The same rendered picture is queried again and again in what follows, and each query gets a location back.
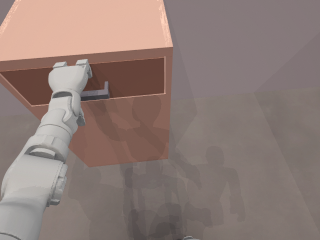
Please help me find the cabinet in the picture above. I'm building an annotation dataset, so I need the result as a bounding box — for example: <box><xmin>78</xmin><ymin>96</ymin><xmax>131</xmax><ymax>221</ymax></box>
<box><xmin>0</xmin><ymin>0</ymin><xmax>173</xmax><ymax>168</ymax></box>

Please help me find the robot left upper arm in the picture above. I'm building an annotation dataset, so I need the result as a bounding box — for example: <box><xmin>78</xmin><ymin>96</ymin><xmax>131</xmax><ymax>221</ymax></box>
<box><xmin>0</xmin><ymin>154</ymin><xmax>68</xmax><ymax>240</ymax></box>

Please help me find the left robot forearm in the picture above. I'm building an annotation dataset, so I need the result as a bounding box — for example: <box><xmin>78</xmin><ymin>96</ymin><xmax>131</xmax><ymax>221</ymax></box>
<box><xmin>1</xmin><ymin>88</ymin><xmax>81</xmax><ymax>199</ymax></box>

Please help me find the handle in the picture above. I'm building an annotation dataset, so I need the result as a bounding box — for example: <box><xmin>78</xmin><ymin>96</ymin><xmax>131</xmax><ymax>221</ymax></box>
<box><xmin>80</xmin><ymin>81</ymin><xmax>110</xmax><ymax>102</ymax></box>

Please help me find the drawer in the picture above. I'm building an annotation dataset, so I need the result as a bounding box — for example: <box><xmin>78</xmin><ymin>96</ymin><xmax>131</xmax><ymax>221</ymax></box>
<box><xmin>0</xmin><ymin>56</ymin><xmax>164</xmax><ymax>106</ymax></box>

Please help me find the left robot hand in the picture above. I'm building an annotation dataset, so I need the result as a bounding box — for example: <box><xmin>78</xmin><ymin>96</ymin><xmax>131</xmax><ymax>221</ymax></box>
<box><xmin>48</xmin><ymin>59</ymin><xmax>93</xmax><ymax>127</ymax></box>

